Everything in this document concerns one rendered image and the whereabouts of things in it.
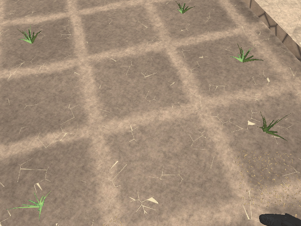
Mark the right robot hand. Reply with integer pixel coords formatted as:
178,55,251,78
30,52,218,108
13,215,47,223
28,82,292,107
259,213,301,226

